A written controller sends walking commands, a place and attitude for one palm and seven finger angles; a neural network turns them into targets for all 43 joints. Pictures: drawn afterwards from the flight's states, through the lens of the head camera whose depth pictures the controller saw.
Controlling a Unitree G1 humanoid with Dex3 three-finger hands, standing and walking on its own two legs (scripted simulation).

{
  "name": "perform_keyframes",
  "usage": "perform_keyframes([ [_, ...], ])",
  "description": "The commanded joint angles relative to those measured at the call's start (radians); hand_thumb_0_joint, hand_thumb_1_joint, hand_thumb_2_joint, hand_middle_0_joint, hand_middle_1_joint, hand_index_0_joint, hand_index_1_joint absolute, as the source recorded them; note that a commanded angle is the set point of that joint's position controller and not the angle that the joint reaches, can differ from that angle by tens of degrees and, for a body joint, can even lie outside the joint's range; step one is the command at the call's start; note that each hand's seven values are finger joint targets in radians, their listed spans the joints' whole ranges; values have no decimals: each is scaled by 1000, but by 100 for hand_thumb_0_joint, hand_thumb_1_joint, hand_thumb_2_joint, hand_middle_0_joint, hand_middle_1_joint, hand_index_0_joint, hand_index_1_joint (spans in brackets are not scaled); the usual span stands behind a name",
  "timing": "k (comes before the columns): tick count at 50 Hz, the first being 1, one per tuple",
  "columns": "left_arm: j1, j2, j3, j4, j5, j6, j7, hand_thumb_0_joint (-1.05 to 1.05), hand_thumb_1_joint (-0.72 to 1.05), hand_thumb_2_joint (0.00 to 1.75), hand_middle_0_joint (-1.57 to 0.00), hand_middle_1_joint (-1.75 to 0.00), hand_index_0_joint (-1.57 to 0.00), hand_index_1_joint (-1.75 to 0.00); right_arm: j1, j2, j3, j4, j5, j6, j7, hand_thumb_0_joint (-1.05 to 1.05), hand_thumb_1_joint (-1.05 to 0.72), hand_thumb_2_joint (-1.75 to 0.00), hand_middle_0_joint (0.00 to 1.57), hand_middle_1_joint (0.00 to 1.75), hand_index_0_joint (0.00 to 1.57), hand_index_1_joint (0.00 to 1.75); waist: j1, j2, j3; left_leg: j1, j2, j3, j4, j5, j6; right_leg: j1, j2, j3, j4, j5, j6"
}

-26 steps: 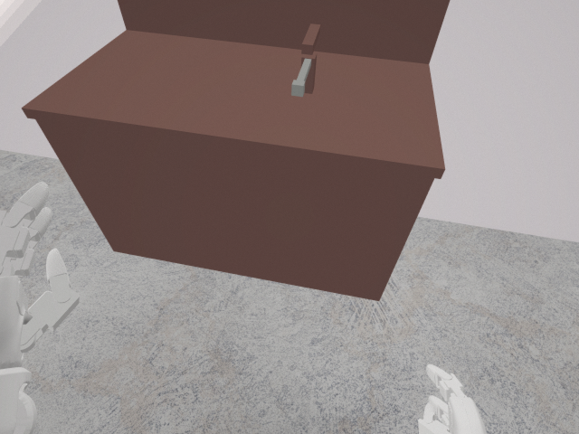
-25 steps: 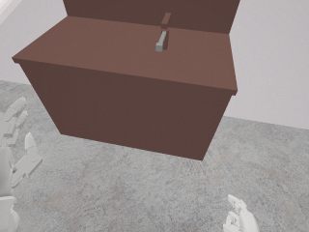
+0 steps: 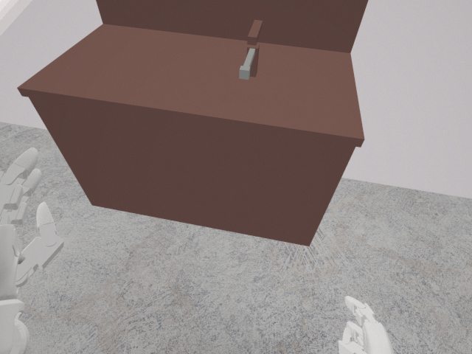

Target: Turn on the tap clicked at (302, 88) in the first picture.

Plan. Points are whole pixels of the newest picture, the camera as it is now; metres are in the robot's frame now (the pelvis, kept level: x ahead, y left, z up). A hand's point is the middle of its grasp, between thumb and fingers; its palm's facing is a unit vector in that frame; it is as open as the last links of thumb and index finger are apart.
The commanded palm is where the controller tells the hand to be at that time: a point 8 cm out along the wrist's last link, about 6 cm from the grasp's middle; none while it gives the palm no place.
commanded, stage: turn to face it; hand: left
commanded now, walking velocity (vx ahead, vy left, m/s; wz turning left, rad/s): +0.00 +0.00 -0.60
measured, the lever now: (244, 72) +0.83 +0.04 +0.06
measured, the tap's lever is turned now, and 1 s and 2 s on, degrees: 0 0 0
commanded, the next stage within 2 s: take the last steps up to it in 0.84 s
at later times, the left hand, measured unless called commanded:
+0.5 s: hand (124, 232) +0.23 +0.17 +0.16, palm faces +0.26 -0.89 -0.39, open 7.4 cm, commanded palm +0.18 +0.23 +0.17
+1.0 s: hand (205, 235) +0.23 +0.06 +0.16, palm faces -0.06 -0.89 -0.45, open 7.4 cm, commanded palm +0.20 +0.14 +0.17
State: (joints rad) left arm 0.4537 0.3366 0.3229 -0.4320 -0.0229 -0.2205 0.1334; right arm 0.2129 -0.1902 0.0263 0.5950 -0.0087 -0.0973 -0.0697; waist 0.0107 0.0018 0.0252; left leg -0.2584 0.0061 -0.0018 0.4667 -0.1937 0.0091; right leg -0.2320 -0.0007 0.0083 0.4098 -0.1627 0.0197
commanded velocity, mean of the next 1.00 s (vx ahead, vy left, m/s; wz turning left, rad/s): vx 0.02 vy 0.01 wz -0.43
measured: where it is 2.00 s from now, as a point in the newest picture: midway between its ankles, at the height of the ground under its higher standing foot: outside the picture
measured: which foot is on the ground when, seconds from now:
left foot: down 0.00-0.80, up 0.82-1.00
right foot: down 0.00-0.60, up 0.62-0.78, down 0.80-1.00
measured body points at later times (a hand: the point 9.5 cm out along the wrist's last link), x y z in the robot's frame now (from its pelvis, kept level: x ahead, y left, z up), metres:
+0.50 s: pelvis -0.02 -0.02 -0.02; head +0.01 -0.04 +0.42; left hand +0.21 +0.21 +0.18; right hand +0.12 -0.28 -0.11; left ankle +0.03 +0.11 -0.74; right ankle +0.04 -0.13 -0.74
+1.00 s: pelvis -0.06 -0.04 -0.01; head -0.04 -0.06 +0.44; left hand +0.23 +0.11 +0.19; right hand -0.02 -0.33 -0.10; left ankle -0.02 +0.09 -0.70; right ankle -0.04 -0.14 -0.74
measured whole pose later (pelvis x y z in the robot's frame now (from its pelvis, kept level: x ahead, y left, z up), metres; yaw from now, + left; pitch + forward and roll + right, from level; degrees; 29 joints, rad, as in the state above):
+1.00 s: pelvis -0.06 -0.04 -0.01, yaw -25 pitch +0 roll +1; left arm 0.51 0.37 0.36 -0.52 -0.04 -0.24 0.13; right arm 0.20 -0.21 0.00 0.58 0.00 -0.05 -0.04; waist -0.03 0.00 0.05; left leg -0.42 0.04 0.03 0.93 -0.42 -0.04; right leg -0.37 0.05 0.01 0.58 -0.21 -0.07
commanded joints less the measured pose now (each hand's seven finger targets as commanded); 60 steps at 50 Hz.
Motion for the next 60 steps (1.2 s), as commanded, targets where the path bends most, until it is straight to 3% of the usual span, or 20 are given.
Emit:
perform_keyframes([
  [1,-71,153,106,-208,-4,-61,17,0,90,90,-20,-30,-20,-30,-90,-122,-51,-161,4,-51,-14,0,-90,-90,20,30,20,30,-4,53,-116,-24,61,-24,-122,-23,-7,70,0,44,-35,38,-17],
  [17,-68,170,156,-279,-27,-43,26,0,90,90,-20,-30,-20,-30,-105,-115,-71,-218,19,-13,7,0,-90,-90,20,30,20,30,20,85,-140,-58,201,19,47,-126,19,-147,-12,174,241,-4,-38],
  [20,-64,188,166,-291,-30,-45,26,0,90,90,-20,-30,-20,-30,-82,-100,-77,-221,14,1,17,0,-90,-90,20,30,20,30,3,-124,-142,-36,67,86,254,-267,-38,-235,-126,432,40,7,-106],
  [22,-53,188,172,-296,-30,-44,33,0,90,90,-20,-30,-20,-30,-83,-86,-70,-212,10,12,32,0,-90,-90,20,30,20,30,5,-158,-139,-70,30,54,322,-288,-53,-201,-190,566,-49,-9,-161],
  [27,-19,195,196,-287,-29,-49,30,0,90,90,-20,-30,-20,-30,-94,-107,-71,-212,14,37,30,0,-90,-90,20,30,20,30,3,-83,-200,105,102,6,34,-124,-6,-199,-57,381,110,21,-80],
  [30,-12,174,183,-285,-26,-58,14,0,90,90,-20,-30,-20,-30,-120,-124,-72,-229,26,26,10,0,-90,-90,20,30,20,30,10,250,-154,34,373,-205,-171,-229,121,-304,65,144,521,-277,3],
  [31,-17,160,166,-274,-21,-57,13,0,90,90,-20,-30,-20,-30,-94,-111,-70,-227,20,13,9,0,-90,-90,20,30,20,30,9,260,-126,-20,439,-242,-198,-191,177,-303,31,69,673,-316,20],
  [35,-89,135,102,-263,-17,-58,7,0,90,90,-20,-30,-20,-30,-59,-139,-74,-194,19,-35,18,0,-90,-90,20,30,20,30,3,178,-85,15,369,31,-41,151,94,-208,-24,-45,444,-305,28],
  [38,-136,151,107,-219,-4,-52,11,0,90,90,-20,-30,-20,-30,-51,-145,-72,-186,18,-57,33,0,-90,-90,20,30,20,30,5,120,-78,-62,276,111,150,39,17,-11,-3,-87,139,-99,10],
  [39,-138,175,117,-208,7,-50,13,0,90,90,-20,-30,-20,-30,-49,-133,-75,-190,20,-52,35,0,-90,-90,20,30,20,30,-9,-54,-70,-122,174,145,317,-113,-24,-5,-99,105,31,79,-53],
  [40,-146,223,158,-226,-1,-53,24,0,90,90,-20,-30,-20,-30,-96,-107,-62,-214,15,-53,30,0,-90,-90,20,30,20,30,2,-259,-77,-284,54,128,515,-376,-59,14,-281,422,-48,284,-151],
  [42,-49,224,179,-223,-21,-41,31,0,90,90,-20,-30,-20,-30,-69,-115,-70,-190,13,-37,33,0,-90,-90,20,30,20,30,5,-196,-140,-306,60,-24,723,-307,-64,20,-315,518,-93,78,-200],
  [44,1,243,222,-291,-28,-65,31,0,90,90,-20,-30,-20,-30,-81,-95,-53,-175,12,-5,37,0,-90,-90,20,30,20,30,-5,-75,-189,-314,74,-39,700,-247,-71,82,-271,375,-40,111,-208],
  [47,38,235,229,-308,-27,-84,30,0,90,90,-20,-30,-20,-30,-95,-91,-48,-179,6,1,28,0,-90,-90,20,30,20,30,-6,-102,-194,-195,61,4,467,-237,-53,36,-236,281,-52,144,-195],
  [52,40,201,175,-256,-13,-76,44,0,90,90,-20,-30,-20,-30,-61,-113,-52,-159,6,-16,5,0,-90,-90,20,30,20,30,-23,-50,-195,70,16,77,-17,-171,5,-50,-160,248,-79,-358,-142],
  [53,35,196,163,-247,-13,-79,42,0,90,90,-20,-30,-20,-30,-59,-129,-59,-163,5,-20,-4,0,-90,-90,20,30,20,30,-24,30,-162,107,56,37,-115,-231,32,-89,-107,224,-24,-410,-108],
  [55,-1,175,145,-254,-6,-86,39,0,90,90,-20,-30,-20,-30,-63,-159,-67,-166,9,-19,-10,0,-90,-90,20,30,20,30,-23,289,-95,128,299,-330,-261,-458,156,-264,49,28,304,-359,-41],
  [56,-21,183,149,-206,7,-79,38,0,90,90,-20,-30,-20,-30,-63,-136,-59,-145,1,-22,-15,0,-90,-90,20,30,20,30,-46,313,-37,7,352,-418,-318,-558,207,-290,42,-29,491,-343,-28],
  [58,-10,158,117,-157,20,-71,28,0,90,90,-20,-30,-20,-30,-60,-138,-66,-124,4,-37,-11,0,-90,-90,20,30,20,30,-37,186,20,-12,306,-308,-255,-413,209,-317,-1,-43,536,-301,-20],
  [60,-46,150,96,-179,24,-65,27,0,90,90,-20,-30,-20,-30,-62,-150,-72,-115,2,-49,-13,0,-90,-90,20,30,20,30,-29,181,20,-19,255,-192,-209,-272,171,-246,-8,-96,430,-292,-10],
])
